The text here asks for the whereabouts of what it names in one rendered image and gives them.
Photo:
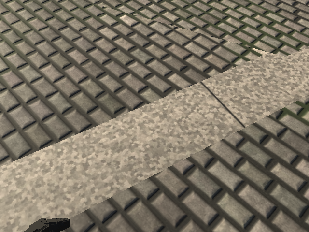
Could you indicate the robot left hand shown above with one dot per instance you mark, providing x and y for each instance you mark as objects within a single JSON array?
[{"x": 49, "y": 225}]

